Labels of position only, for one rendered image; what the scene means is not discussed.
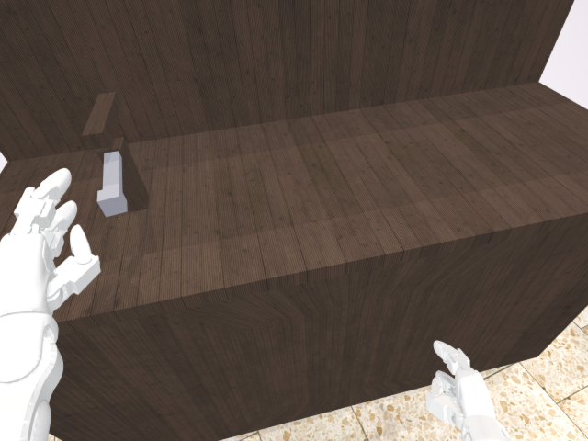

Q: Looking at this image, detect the robot left forearm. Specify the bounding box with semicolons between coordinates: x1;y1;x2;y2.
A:
0;311;63;441

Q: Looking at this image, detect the counter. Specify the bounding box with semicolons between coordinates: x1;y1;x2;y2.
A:
0;0;588;441

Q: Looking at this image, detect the right robot hand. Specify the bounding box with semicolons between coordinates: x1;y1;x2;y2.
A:
425;341;496;430

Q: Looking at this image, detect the left robot hand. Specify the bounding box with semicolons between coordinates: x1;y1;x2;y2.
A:
0;168;101;318

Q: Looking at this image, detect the robot right forearm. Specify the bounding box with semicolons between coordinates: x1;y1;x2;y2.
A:
461;414;511;441

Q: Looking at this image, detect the tap lever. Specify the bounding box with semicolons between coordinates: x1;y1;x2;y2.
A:
97;151;128;217

